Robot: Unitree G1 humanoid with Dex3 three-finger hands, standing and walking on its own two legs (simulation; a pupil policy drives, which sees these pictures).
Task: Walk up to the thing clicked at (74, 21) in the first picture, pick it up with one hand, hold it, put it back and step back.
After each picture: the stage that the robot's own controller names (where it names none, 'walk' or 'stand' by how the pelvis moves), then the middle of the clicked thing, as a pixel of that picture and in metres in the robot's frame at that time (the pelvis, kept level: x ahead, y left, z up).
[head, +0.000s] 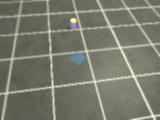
stand; (73, 23) +1.69 +0.06 -0.72
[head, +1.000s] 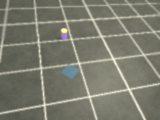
walk; (64, 34) +1.55 +0.12 -0.72
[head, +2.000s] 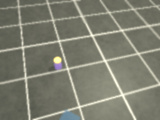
walk; (57, 63) +0.97 +0.17 -0.71
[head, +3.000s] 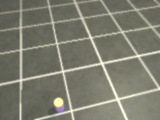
walk; (59, 105) +0.56 +0.18 -0.69
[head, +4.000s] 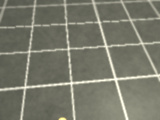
walk; out of the picture +0.35 +0.14 -0.69
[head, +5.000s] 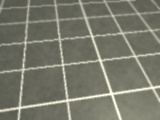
stand; out of the picture +0.28 +0.13 -0.72
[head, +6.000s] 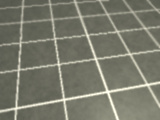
stand; out of the picture +0.28 +0.14 -0.73
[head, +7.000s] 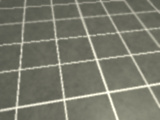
stand; out of the picture +0.29 +0.15 -0.73
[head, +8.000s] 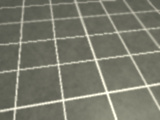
stand; out of the picture +0.28 +0.15 -0.73
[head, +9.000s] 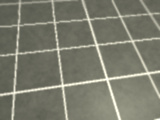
go down; out of the picture +0.29 +0.15 -0.71
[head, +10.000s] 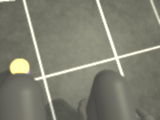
go down; (20, 69) +0.37 +0.19 -0.29
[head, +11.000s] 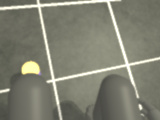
close in; (31, 72) +0.37 +0.19 -0.29
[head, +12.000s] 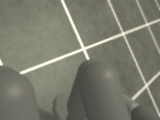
close in; out of the picture +0.35 +0.22 -0.21
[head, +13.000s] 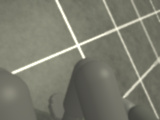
close; out of the picture +0.38 +0.23 -0.21
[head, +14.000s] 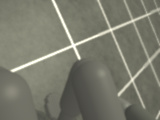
lift; out of the picture +0.37 +0.23 -0.22
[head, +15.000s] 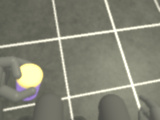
lift; (28, 83) +0.31 +0.18 -0.02
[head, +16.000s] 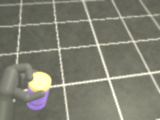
hold; (38, 91) +0.31 +0.15 +0.00
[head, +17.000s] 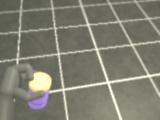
hold; (38, 91) +0.31 +0.15 +0.00
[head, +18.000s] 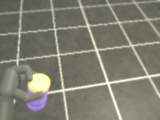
crouch; (37, 92) +0.31 +0.15 +0.00
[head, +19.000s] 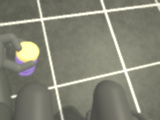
crouch; (26, 59) +0.40 +0.17 -0.10
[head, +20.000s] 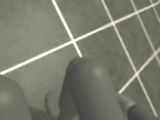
lower; out of the picture +0.39 +0.25 -0.22
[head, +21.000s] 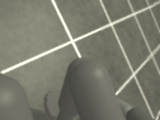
lower; out of the picture +0.39 +0.26 -0.22
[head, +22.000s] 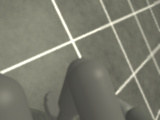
lower; out of the picture +0.39 +0.26 -0.22
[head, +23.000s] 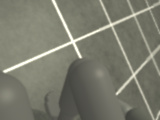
lower; out of the picture +0.39 +0.26 -0.22
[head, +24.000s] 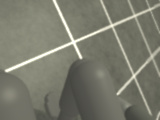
open; out of the picture +0.37 +0.25 -0.22
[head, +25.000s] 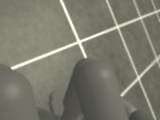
stand; out of the picture +0.37 +0.25 -0.22
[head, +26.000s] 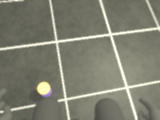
walk; (45, 89) +0.38 +0.19 -0.49
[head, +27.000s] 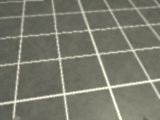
stand; out of the picture +0.33 +0.17 -0.66
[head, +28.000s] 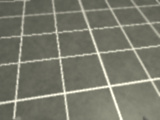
stand; out of the picture +0.33 +0.17 -0.66
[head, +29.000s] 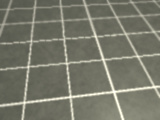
stand; out of the picture +0.35 +0.16 -0.72
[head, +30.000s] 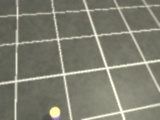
walk; (55, 114) +0.38 +0.13 -0.70
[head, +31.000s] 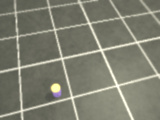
walk; (56, 90) +0.58 +0.20 -0.69
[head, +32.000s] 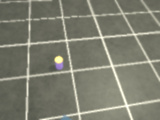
stand; (59, 63) +0.91 +0.17 -0.70
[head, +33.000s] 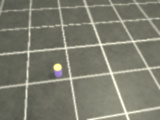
stand; (58, 70) +0.89 +0.19 -0.71
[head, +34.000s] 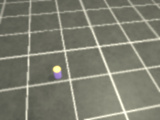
stand; (57, 72) +0.92 +0.21 -0.72
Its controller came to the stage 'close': yes
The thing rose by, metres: 0.71
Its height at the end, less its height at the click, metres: +0.00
